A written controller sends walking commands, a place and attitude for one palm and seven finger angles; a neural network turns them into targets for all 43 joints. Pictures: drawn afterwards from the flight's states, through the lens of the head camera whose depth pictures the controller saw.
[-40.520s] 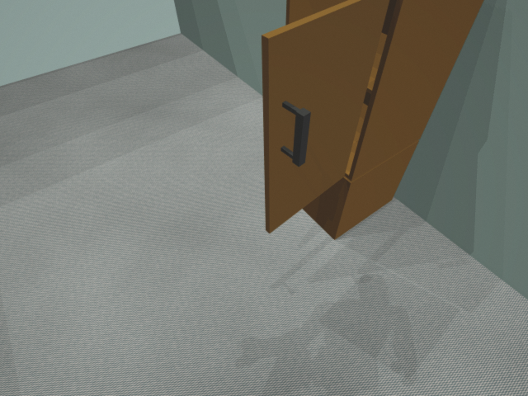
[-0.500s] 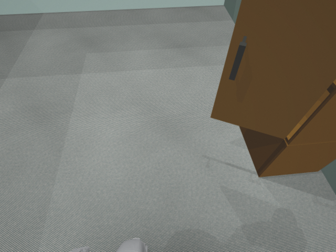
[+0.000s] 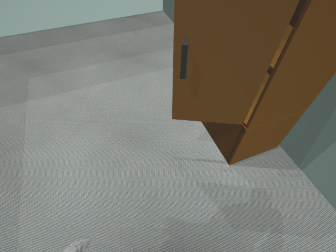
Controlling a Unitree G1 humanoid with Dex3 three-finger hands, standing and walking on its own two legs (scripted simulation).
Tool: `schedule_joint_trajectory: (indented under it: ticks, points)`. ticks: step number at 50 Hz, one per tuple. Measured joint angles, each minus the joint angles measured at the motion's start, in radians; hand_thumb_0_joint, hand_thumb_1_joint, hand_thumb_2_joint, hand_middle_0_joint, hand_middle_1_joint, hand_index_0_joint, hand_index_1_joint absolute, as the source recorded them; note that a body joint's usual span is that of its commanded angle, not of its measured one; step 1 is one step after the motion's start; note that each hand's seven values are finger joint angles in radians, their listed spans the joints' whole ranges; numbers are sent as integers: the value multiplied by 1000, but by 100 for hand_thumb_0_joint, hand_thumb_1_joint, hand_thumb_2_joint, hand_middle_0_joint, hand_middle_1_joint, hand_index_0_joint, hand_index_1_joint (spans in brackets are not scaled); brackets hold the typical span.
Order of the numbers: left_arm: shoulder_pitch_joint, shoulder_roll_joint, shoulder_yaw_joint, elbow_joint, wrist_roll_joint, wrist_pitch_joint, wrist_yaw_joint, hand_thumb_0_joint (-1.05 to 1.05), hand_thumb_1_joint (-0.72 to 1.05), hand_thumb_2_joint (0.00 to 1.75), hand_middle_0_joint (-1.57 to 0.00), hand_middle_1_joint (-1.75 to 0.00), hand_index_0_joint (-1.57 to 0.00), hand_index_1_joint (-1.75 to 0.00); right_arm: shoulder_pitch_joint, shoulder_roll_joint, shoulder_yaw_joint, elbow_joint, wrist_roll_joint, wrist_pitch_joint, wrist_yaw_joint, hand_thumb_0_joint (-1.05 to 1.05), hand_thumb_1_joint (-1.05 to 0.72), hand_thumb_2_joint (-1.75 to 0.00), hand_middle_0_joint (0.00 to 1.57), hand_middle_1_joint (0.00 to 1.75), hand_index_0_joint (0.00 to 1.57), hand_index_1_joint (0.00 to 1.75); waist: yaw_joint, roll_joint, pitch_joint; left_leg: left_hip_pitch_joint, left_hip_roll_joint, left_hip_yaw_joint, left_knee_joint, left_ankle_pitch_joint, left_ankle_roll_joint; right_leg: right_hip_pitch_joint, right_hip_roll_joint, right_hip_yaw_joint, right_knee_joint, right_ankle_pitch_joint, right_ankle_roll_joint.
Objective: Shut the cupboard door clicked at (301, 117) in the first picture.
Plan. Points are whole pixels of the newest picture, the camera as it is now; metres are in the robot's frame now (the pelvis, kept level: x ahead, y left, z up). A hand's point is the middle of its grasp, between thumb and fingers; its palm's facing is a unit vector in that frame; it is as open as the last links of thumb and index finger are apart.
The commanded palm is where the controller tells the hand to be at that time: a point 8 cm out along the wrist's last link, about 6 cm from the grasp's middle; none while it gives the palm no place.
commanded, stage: take the last steps up to it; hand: left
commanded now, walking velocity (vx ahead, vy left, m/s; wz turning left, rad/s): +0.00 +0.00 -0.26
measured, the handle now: (184, 58) +0.73 -0.03 +0.05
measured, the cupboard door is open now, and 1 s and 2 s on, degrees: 63 63 63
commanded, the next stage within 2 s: come to a stop and stand still in 0.86 s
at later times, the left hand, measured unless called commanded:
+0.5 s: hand out of the picture +0.14 +0.19 -0.16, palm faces -0.13 -0.99 -0.12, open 7.4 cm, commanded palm none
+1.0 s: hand (160, 189) +0.32 +0.04 -0.16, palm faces -0.15 -0.97 -0.19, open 7.2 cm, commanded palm none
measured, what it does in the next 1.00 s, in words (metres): walks ahead: left foot, then right foot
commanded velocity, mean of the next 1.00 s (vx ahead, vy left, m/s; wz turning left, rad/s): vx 0.21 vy -0.10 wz -0.10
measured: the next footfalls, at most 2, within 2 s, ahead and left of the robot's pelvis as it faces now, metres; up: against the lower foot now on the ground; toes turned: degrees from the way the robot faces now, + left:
left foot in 0.30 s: +0.08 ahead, +0.11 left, +0.00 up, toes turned +3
right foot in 0.78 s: +0.27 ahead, -0.20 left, +0.00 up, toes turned -14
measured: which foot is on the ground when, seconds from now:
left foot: up 0.00-0.28, down 0.30-0.78, up 0.80-1.00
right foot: down 0.00-0.30, up 0.32-0.76, down 0.78-1.00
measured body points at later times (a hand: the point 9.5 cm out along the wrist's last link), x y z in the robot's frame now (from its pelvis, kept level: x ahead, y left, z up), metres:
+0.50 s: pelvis +0.07 +0.01 +0.02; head +0.09 +0.04 +0.47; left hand +0.15 +0.24 -0.15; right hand +0.00 -0.23 -0.11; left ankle +0.04 +0.11 -0.73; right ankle +0.05 -0.15 -0.63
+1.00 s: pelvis +0.21 -0.12 +0.01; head +0.25 -0.12 +0.46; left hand +0.33 +0.09 -0.14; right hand +0.18 -0.36 -0.14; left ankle +0.21 -0.01 -0.67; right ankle +0.22 -0.21 -0.73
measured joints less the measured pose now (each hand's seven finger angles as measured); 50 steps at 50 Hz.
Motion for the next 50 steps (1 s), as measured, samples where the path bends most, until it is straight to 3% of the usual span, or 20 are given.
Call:
schedule_joint_trajectory:
  ticks: [3,7,11,15,18,21,25,31,35,38,39,41,42,44,47,50]
  points:
    - [6,-33,-15,14,-1,-18,13,1,91,90,-19,-30,-20,-29,-18,-21,-11,29,4,29,-8,0,-91,-90,20,30,20,30,-7,34,7,-95,-38,-91,238,-128,-15,-2,15,6,13,-7,-14]
    - [36,-49,-21,34,-1,-17,21,1,91,90,-20,-30,-20,-29,-25,-15,-13,36,-2,26,0,0,-91,-90,20,30,20,30,-11,22,-5,-170,-60,-111,388,-63,-32,35,20,21,-57,34,-17]
    - [72,-46,-14,56,6,-17,12,1,91,90,-20,-30,-20,-29,-16,9,-12,26,-9,13,14,0,-91,-90,20,30,20,30,-3,-10,-33,-148,-56,-94,263,-46,-28,54,27,31,-93,40,-27]
    - [112,-35,-2,74,3,-14,2,1,91,90,-20,-30,-20,-30,-1,25,-3,8,-12,-25,10,0,-91,-90,20,30,20,30,11,-41,-54,-28,-65,-78,-28,12,-11,36,41,52,-38,-4,-25]
    - [129,-20,9,94,5,9,-9,1,91,90,-20,-30,-20,-29,14,39,8,3,-24,-63,-5,0,-91,-90,20,30,20,30,-2,-66,-58,-10,-63,-53,-39,53,57,-78,47,71,240,-138,-33]
    - [118,-7,19,108,17,19,-27,1,91,90,-20,-30,-20,-29,59,53,20,14,-22,-75,-16,0,-91,-90,20,30,20,30,-8,-77,-54,59,-55,-33,-119,67,55,-201,29,57,489,-50,-18]
    - [94,1,23,91,14,10,-32,1,91,90,-19,-30,-20,-29,117,68,29,52,-16,-83,-22,0,-91,-90,20,30,20,30,1,-73,-40,153,-37,-10,-245,104,41,-312,-7,54,574,71,7]
    - [37,1,13,85,11,11,-32,1,91,90,-19,-30,-19,-29,178,90,25,103,-15,-83,-18,0,-91,-90,20,30,20,30,-15,-66,-7,239,-14,27,-311,87,10,-373,-59,25,426,162,17]
    - [-17,-9,2,86,6,6,-33,1,91,90,-19,-30,-19,-29,201,99,17,131,-19,-75,-12,0,-91,-90,20,30,20,30,-44,-58,19,278,4,41,-302,43,-27,-327,-67,-6,226,151,0]
    - [-45,-18,-4,79,3,-18,-31,1,91,90,-19,-30,-19,-29,217,99,10,154,-16,-65,-7,0,-90,-90,21,30,20,30,-57,-42,29,292,32,41,-245,-19,-63,-239,-43,-33,85,135,-25]
    - [-46,-17,-6,74,3,-36,-31,1,91,90,-19,-30,-20,-29,228,101,8,162,-11,-61,-4,0,-90,-90,21,30,20,30,-56,-44,24,276,41,33,-179,-53,-64,-189,-37,-37,26,146,-38]
    - [-56,-35,-5,74,1,-74,-14,1,91,90,-19,-30,-20,-29,194,92,4,180,4,-40,1,0,-90,-90,21,30,20,30,-40,-21,42,167,51,-48,106,-126,-19,-187,-14,-48,72,111,-42]
    - [-55,-44,-9,75,-2,-84,-7,1,91,90,-19,-30,-20,-29,166,86,1,180,8,-30,1,0,-91,-90,21,30,20,30,-38,-13,50,97,31,-95,262,-147,0,-178,-8,-53,82,92,-41]
    - [-41,-60,-17,86,-6,-86,8,0,91,90,-19,-30,-20,-29,112,76,-6,164,8,-25,1,0,-91,-90,20,30,20,30,-37,-7,52,-26,-5,-135,473,-109,22,-135,2,-63,45,86,-41]
    - [-7,-73,-8,105,-12,-89,35,-1,93,90,-20,-30,-20,-29,44,64,-12,119,-2,-32,1,0,-91,-90,20,30,20,30,-33,1,24,-146,-23,-126,500,-38,26,-61,20,-87,-50,104,-50]
    - [24,-61,-11,122,-3,-90,42,-2,95,90,-20,-30,-20,-29,-17,61,-10,78,-8,-37,0,0,-91,-90,20,30,20,30,-21,-2,-10,-187,-33,-96,352,-12,17,-7,37,-105,-112,105,-61]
